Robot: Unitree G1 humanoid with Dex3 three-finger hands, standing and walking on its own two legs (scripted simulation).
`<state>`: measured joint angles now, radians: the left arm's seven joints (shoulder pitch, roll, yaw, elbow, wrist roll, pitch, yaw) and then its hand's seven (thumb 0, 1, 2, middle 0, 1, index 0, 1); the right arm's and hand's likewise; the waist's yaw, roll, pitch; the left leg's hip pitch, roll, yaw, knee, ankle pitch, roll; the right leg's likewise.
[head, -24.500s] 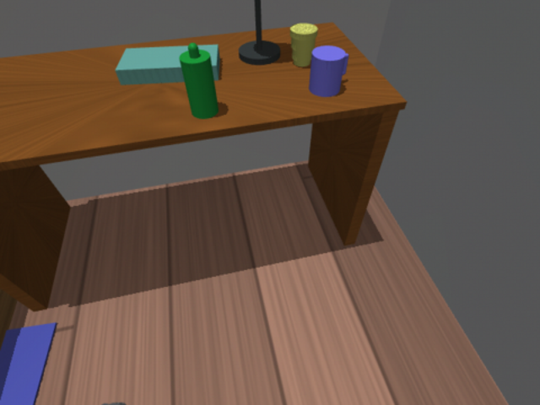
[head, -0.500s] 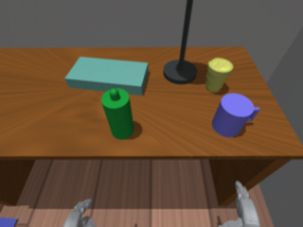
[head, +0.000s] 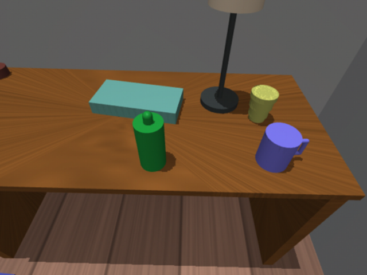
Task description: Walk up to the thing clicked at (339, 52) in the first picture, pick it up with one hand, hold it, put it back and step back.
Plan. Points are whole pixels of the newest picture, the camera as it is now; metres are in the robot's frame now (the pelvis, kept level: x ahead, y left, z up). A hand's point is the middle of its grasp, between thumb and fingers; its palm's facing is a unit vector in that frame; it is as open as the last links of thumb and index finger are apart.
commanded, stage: home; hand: right
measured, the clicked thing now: (283, 147) +0.44 -0.24 +0.03
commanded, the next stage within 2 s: stand in 1.42 s
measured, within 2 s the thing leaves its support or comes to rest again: neither
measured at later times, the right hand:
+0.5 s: hand out of the picture +0.04 -0.26 -0.15, palm faces -0.07 +0.93 -0.36, open 17.5 cm
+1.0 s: hand out of the picture +0.08 -0.25 -0.15, palm faces -0.06 +0.93 -0.36, open 17.5 cm
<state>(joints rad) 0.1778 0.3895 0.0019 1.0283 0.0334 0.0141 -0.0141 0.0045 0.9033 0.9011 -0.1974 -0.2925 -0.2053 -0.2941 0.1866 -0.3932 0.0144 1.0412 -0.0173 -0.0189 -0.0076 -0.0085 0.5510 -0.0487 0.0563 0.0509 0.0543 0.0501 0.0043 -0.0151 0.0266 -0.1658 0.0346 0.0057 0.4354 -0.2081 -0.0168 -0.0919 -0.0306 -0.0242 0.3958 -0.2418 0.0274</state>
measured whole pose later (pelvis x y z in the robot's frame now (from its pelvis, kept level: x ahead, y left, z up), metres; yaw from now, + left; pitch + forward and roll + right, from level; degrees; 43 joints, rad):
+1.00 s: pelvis +0.00 +0.00 +0.00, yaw +0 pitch -3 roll -1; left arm 0.13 0.35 0.00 1.12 0.02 0.00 -0.01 0.00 0.90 0.90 -0.20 -0.29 -0.21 -0.30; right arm 0.12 -0.36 0.02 1.11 -0.01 -0.02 0.00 -0.01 0.55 -0.05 0.06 0.05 0.06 0.05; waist 0.01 0.00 0.05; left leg -0.15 0.03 0.00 0.37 -0.17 -0.01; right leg -0.07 -0.04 -0.03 0.32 -0.20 0.03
